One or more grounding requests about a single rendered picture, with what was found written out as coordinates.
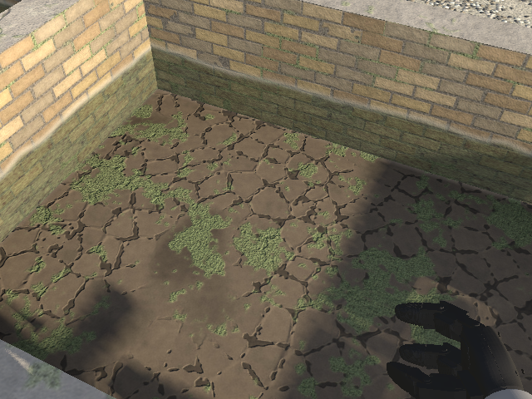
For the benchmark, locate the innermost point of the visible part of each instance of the robot right hand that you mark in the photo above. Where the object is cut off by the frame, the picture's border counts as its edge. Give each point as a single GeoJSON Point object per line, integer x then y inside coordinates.
{"type": "Point", "coordinates": [481, 367]}

